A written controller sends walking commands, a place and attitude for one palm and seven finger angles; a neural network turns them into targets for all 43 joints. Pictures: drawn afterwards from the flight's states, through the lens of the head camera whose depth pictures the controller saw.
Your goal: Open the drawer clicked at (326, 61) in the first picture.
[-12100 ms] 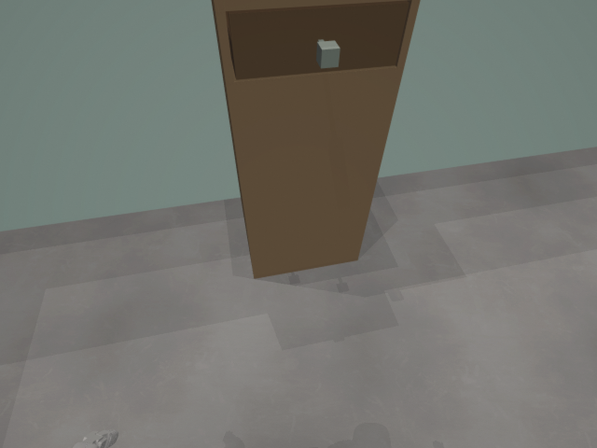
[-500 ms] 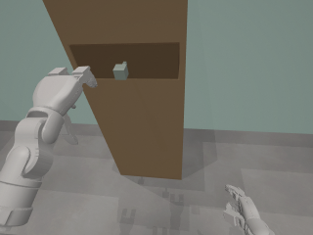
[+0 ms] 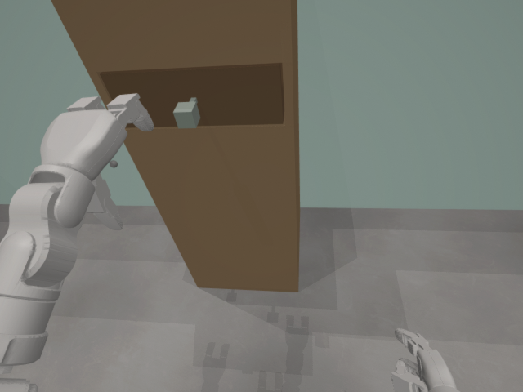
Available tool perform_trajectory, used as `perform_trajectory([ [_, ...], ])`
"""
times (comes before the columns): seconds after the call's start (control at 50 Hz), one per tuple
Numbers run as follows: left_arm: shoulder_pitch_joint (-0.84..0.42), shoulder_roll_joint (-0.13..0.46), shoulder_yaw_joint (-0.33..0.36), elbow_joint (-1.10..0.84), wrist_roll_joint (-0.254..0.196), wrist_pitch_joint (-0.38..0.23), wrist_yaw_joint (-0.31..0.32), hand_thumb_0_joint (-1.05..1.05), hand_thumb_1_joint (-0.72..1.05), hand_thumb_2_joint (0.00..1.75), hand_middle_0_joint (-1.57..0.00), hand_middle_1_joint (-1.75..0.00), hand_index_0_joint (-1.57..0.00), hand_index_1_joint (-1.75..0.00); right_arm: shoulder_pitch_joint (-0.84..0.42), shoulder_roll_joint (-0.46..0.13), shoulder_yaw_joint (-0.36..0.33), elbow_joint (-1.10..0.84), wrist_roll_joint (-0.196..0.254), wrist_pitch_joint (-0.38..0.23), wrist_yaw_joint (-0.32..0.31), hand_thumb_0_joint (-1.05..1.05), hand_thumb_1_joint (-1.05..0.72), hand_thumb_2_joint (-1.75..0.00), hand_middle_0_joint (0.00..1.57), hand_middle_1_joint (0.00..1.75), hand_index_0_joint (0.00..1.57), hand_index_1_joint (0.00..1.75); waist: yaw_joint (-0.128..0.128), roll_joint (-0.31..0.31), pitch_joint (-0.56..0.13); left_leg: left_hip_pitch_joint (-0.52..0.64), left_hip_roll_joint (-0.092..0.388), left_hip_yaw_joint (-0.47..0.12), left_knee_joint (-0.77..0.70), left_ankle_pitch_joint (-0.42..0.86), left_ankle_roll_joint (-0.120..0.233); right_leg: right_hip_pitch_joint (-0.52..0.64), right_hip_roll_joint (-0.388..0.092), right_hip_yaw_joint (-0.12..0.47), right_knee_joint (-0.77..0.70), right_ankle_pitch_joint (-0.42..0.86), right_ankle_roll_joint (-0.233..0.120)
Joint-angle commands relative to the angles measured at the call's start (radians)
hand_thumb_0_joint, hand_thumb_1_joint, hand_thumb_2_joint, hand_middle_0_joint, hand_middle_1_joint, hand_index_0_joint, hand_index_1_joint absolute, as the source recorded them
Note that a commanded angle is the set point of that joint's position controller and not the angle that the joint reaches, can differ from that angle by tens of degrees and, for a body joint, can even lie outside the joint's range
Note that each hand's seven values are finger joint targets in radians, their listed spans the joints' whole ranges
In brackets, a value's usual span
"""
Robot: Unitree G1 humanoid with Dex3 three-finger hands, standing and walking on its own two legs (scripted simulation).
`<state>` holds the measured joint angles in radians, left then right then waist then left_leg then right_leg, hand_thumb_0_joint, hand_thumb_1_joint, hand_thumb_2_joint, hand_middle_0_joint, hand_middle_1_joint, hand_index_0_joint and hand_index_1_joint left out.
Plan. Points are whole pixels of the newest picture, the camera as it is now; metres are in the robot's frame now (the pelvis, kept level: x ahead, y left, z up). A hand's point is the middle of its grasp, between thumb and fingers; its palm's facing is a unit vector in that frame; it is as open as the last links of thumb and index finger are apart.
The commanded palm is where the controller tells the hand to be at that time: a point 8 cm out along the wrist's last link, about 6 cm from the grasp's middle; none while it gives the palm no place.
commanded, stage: move the hooked fingers above the handle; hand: left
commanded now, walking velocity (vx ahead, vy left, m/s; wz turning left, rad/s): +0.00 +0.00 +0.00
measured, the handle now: (189, 109) +0.60 +0.26 +0.13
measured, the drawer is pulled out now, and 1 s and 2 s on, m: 0.00 0.00 0.00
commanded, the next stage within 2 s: none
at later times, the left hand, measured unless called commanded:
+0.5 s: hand (137, 144) +0.38 +0.24 +0.21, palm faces +0.09 -0.01 -1.00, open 13.9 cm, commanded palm +0.35 +0.24 +0.27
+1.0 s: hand (160, 126) +0.45 +0.24 +0.19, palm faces +0.04 +0.00 -1.00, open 13.8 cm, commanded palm +0.43 +0.24 +0.26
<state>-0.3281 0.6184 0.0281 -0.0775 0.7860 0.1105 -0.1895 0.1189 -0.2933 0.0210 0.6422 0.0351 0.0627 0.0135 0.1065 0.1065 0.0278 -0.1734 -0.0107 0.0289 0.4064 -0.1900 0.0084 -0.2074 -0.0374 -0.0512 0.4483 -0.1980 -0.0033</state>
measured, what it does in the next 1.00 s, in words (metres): stands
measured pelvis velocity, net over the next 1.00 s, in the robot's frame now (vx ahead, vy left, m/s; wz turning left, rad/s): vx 0.03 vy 0.01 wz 0.01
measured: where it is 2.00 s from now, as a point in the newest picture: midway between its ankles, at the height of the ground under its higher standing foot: outside the picture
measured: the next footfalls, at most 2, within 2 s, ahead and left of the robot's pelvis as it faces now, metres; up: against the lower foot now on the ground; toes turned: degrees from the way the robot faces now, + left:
none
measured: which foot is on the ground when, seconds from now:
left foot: down 0.00-1.00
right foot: down 0.00-1.00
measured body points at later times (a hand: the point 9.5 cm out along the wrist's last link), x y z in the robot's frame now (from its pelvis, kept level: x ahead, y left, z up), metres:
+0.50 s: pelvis +0.01 +0.00 +0.00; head +0.01 -0.05 +0.45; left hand +0.37 +0.24 +0.26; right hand +0.20 -0.23 -0.11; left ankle +0.02 +0.12 -0.74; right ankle +0.03 -0.12 -0.74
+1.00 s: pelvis +0.03 +0.01 +0.00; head +0.06 -0.02 +0.45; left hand +0.44 +0.23 +0.25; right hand +0.19 -0.23 -0.12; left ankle +0.02 +0.12 -0.74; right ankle +0.03 -0.12 -0.74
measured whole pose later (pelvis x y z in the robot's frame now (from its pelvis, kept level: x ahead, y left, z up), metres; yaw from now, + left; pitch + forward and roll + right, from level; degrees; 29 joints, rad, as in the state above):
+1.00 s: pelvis +0.03 +0.01 +0.00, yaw +1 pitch +4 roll +0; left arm -0.74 0.57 -0.13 0.44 0.89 0.07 -0.19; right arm 0.18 -0.28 0.01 0.64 0.06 0.11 -0.01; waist 0.04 0.08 -0.02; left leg -0.26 -0.02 0.02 0.42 -0.22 0.02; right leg -0.28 -0.05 -0.05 0.44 -0.22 0.01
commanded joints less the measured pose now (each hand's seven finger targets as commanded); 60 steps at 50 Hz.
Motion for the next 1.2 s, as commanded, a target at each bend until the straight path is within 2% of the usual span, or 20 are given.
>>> perform_trajectory([
  [0.0,-0.315,0.216,0.105,-0.163,0.022,0.044,0.017,0.0,-0.5,0.3,-0.3,-1.2,-0.3,-1.2,-0.202,-0.081,-0.018,-0.194,0.006,-0.055,-0.007,0.0,-0.9,-0.9,0.2,0.3,0.2,0.3,-0.002,-0.09,-0.269,0.001,-0.024,-0.001,-0.05,0.107,0.011,0.138,0.017,0.04,-0.061,0.043,-0.019],
  [0.1,-0.399,0.255,0.111,-0.117,0.04,0.026,-0.013,0.0,-0.5,0.3,-0.3,-1.2,-0.3,-1.2,-0.189,-0.084,-0.01,-0.186,0.004,-0.054,-0.024,0.0,-0.9,-0.9,0.2,0.3,0.2,0.3,-0.021,-0.129,-0.236,-0.01,-0.024,-0.006,-0.046,0.058,0.019,0.102,0.019,0.038,-0.078,-0.013,-0.013],
  [0.18,-0.523,0.248,0.096,-0.079,0.042,-0.02,0.001,0.0,-0.5,0.3,-0.3,-1.2,-0.3,-1.2,-0.17,-0.077,-0.012,-0.169,0.002,-0.063,-0.034,0.0,-0.9,-0.9,0.2,0.3,0.2,0.3,-0.037,-0.083,-0.25,0.015,-0.029,-0.013,-0.041,0.057,0.017,0.077,0.025,0.031,-0.086,-0.02,-0.015],
  [0.22,-0.562,0.227,0.072,-0.016,0.045,-0.031,0.014,0.0,-0.5,0.3,-0.3,-1.2,-0.3,-1.2,-0.152,-0.073,-0.011,-0.159,0.002,-0.064,-0.038,0.0,-0.9,-0.9,0.2,0.3,0.2,0.3,-0.038,-0.09,-0.243,0.009,-0.03,-0.016,-0.049,0.054,0.015,0.073,0.022,0.025,-0.087,-0.025,-0.018],
  [0.28,-0.583,0.279,0.119,0.05,0.061,-0.034,0.028,0.0,-0.5,0.3,-0.3,-1.2,-0.3,-1.2,-0.142,-0.083,-0.018,-0.154,0.001,-0.058,-0.036,0.0,-0.9,-0.9,0.2,0.3,0.2,0.3,-0.024,-0.074,-0.287,0.005,-0.031,-0.01,-0.041,0.089,0.013,0.113,0.021,0.035,-0.082,0.018,-0.022],
  [0.32,-0.601,0.237,0.076,0.105,0.065,-0.025,0.028,0.0,-0.5,0.3,-0.3,-1.2,-0.3,-1.2,-0.139,-0.079,-0.015,-0.153,0.003,-0.048,-0.034,0.0,-0.9,-0.9,0.2,0.3,0.2,0.3,-0.029,-0.078,-0.279,-0.012,-0.03,-0.008,-0.042,0.11,0.011,0.117,0.014,0.028,-0.073,0.049,-0.025],
  [0.42,-0.618,0.23,0.053,0.118,0.075,-0.027,0.006,0.0,-0.5,0.3,-0.3,-1.2,-0.3,-1.2,-0.125,-0.086,-0.023,-0.176,0.007,-0.036,-0.03,0.0,-0.9,-0.9,0.2,0.3,0.2,0.3,-0.03,-0.086,-0.331,0.001,-0.031,-0.006,-0.033,0.162,0.018,0.146,0.011,0.032,-0.055,0.126,-0.027],
  [0.5,-0.644,0.21,0.026,0.165,0.071,-0.042,-0.008,0.0,-0.5,0.3,-0.3,-1.2,-0.3,-1.2,-0.099,-0.094,-0.026,-0.173,0.011,-0.027,-0.032,0.0,-0.9,-0.9,0.2,0.3,0.2,0.3,-0.048,-0.121,-0.303,-0.009,-0.026,-0.009,-0.036,0.154,0.022,0.114,0.015,0.023,-0.059,0.118,-0.025],
  [0.6,-0.71,0.274,0.092,0.139,0.071,-0.082,0.027,0.0,-0.5,0.3,-0.3,-1.2,-0.3,-1.2,-0.069,-0.098,-0.039,-0.167,0.01,-0.027,-0.031,0.0,-0.9,-0.9,0.2,0.3,0.2,0.3,-0.038,-0.101,-0.372,0.01,-0.027,-0.015,-0.023,0.223,0.023,0.137,0.019,0.027,-0.044,0.175,-0.03],
  [0.66,-0.726,0.246,0.073,0.177,0.072,-0.075,0.051,0.0,-0.5,0.3,-0.3,-1.2,-0.3,-1.2,-0.056,-0.096,-0.042,-0.156,0.011,-0.022,-0.028,0.0,-0.9,-0.9,0.2,0.3,0.2,0.3,-0.042,-0.079,-0.372,0.017,-0.025,-0.014,-0.02,0.254,0.019,0.12,0.023,0.022,-0.037,0.192,-0.034],
  [0.7,-0.709,0.275,0.1,0.237,0.081,-0.061,0.064,0.0,-0.5,0.3,-0.3,-1.2,-0.3,-1.2,-0.047,-0.104,-0.044,-0.146,0.013,-0.014,-0.028,0.0,-0.9,-0.9,0.2,0.3,0.2,0.3,-0.038,-0.097,-0.364,0.0,-0.022,-0.011,-0.022,0.258,0.018,0.124,0.025,0.02,-0.038,0.193,-0.035],
  [0.74,-0.765,0.218,0.034,0.24,0.087,-0.048,0.066,0.0,-0.5,0.3,-0.3,-1.2,-0.3,-1.2,-0.044,-0.1,-0.043,-0.147,0.016,-0.011,-0.027,0.0,-0.9,-0.9,0.2,0.3,0.2,0.3,-0.052,-0.095,-0.365,0.01,-0.02,-0.014,-0.024,0.251,0.017,0.1,0.025,0.017,-0.039,0.182,-0.035],
  [0.78,-0.756,0.253,0.056,0.286,0.101,-0.034,0.067,0.0,-0.5,0.3,-0.3,-1.2,-0.3,-1.2,-0.038,-0.109,-0.046,-0.144,0.014,-0.006,-0.029,0.0,-0.9,-0.9,0.2,0.3,0.2,0.3,-0.05,-0.102,-0.377,0.008,-0.02,-0.014,-0.02,0.262,0.017,0.113,0.027,0.019,-0.039,0.188,-0.038],
  [0.84,-0.815,0.21,-0.007,0.322,0.111,-0.028,0.051,0.0,-0.5,0.3,-0.3,-1.2,-0.3,-1.2,-0.024,-0.106,-0.045,-0.138,0.021,0.002,-0.034,0.0,-0.9,-0.9,0.2,0.3,0.2,0.3,-0.076,-0.103,-0.364,0.018,-0.018,-0.016,-0.019,0.247,0.02,0.073,0.028,0.014,-0.039,0.181,-0.036],
  [0.92,-0.915,0.192,-0.041,0.295,0.119,-0.053,0.044,0.0,-0.5,0.3,-0.3,-1.2,-0.3,-1.2,-0.006,-0.099,-0.049,-0.147,0.019,0.0,-0.039,0.0,-0.9,-0.9,0.2,0.3,0.2,0.3,-0.086,-0.077,-0.426,0.068,-0.02,-0.027,0.0,0.294,0.023,0.06,0.033,0.017,-0.027,0.201,-0.039],
  [0.96,-0.922,0.183,-0.041,0.313,0.113,-0.062,0.046,0.0,-0.5,0.3,-0.3,-1.2,-0.3,-1.2,0.011,-0.097,-0.051,-0.143,0.018,0.001,-0.038,0.0,-0.9,-0.9,0.2,0.3,0.2,0.3,-0.086,-0.08,-0.441,0.08,-0.018,-0.033,0.008,0.337,0.021,0.056,0.035,0.015,-0.02,0.224,-0.04],
  [0.98,-0.92,0.227,0.005,0.347,0.111,-0.065,0.051,0.0,-0.5,0.3,-0.3,-1.2,-0.3,-1.2,0.019,-0.104,-0.052,-0.136,0.015,0.004,-0.038,0.0,-0.9,-0.9,0.2,0.3,0.2,0.3,-0.081,-0.1,-0.438,0.063,-0.017,-0.03,0.007,0.343,0.019,0.074,0.036,0.012,-0.024,0.231,-0.042],
  [1.04,-0.928,0.229,0.007,0.444,0.117,-0.057,0.062,0.0,-0.5,0.3,-0.3,-1.2,-0.3,-1.2,0.028,-0.105,-0.045,-0.119,0.017,0.017,-0.041,0.0,-0.9,-0.9,0.2,0.3,0.2,0.3,-0.082,-0.13,-0.387,0.021,-0.014,-0.021,0.001,0.329,0.019,0.06,0.034,0.008,-0.022,0.244,-0.039],
  [1.08,-0.952,0.272,0.039,0.453,0.13,-0.06,0.072,0.0,-0.5,0.3,-0.3,-1.2,-0.3,-1.2,0.025,-0.109,-0.047,-0.124,0.013,0.021,-0.041,0.0,-0.9,-0.9,0.2,0.3,0.2,0.3,-0.072,-0.1,-0.425,0.013,-0.016,-0.016,0.006,0.349,0.016,0.092,0.033,0.013,-0.014,0.256,-0.042],
  [1.18,-0.95,0.235,0.001,0.532,0.142,-0.051,0.062,0.0,-0.5,0.3,-0.3,-1.2,-0.3,-1.2,0.048,-0.109,-0.055,-0.124,0.015,0.034,-0.041,0.0,-0.9,-0.9,0.2,0.3,0.2,0.3,-0.09,-0.135,-0.432,0.012,-0.009,-0.011,0.023,0.386,0.025,0.083,0.034,0.016,-0.007,0.298,-0.037],
])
